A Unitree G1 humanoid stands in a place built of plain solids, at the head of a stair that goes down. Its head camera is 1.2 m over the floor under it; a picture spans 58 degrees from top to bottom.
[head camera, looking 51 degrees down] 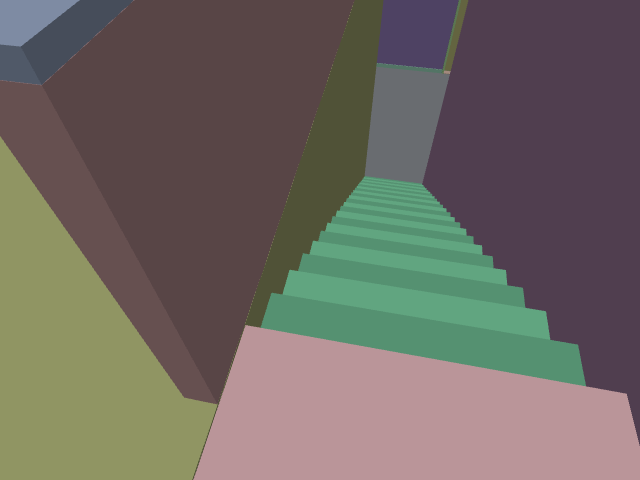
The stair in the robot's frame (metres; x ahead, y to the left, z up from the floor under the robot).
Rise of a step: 0.20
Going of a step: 0.25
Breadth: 1.10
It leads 11 degrees to the right of straight ahead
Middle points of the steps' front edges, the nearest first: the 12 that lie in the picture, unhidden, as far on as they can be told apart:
0.53 -0.31 0.00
0.77 -0.36 -0.19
1.01 -0.40 -0.39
1.26 -0.45 -0.59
1.50 -0.50 -0.78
1.74 -0.55 -0.98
1.98 -0.59 -1.17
2.23 -0.64 -1.37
2.47 -0.69 -1.57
2.71 -0.74 -1.76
2.95 -0.78 -1.96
3.20 -0.83 -2.16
